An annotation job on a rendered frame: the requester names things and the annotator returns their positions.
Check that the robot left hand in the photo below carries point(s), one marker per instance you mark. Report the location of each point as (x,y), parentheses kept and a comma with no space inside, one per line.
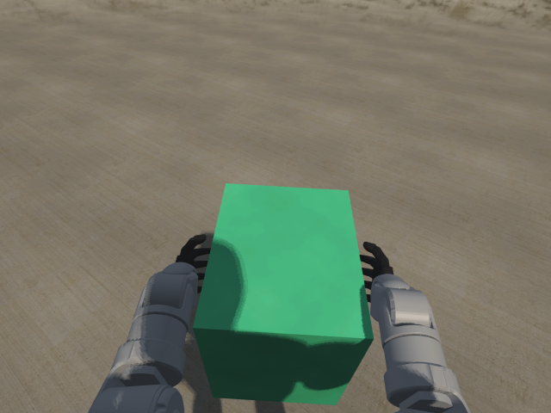
(189,253)

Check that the carton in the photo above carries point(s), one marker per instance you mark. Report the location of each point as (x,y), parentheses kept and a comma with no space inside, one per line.
(283,312)

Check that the robot right hand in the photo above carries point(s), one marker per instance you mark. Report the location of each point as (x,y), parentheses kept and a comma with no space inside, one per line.
(379,262)

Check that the left robot upper arm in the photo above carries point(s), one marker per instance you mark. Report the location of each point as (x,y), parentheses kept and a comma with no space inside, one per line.
(139,399)

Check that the robot left forearm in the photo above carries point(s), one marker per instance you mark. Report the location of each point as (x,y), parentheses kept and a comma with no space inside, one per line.
(153,353)

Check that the robot right forearm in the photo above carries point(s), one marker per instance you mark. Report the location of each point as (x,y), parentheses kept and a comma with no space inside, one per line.
(417,376)

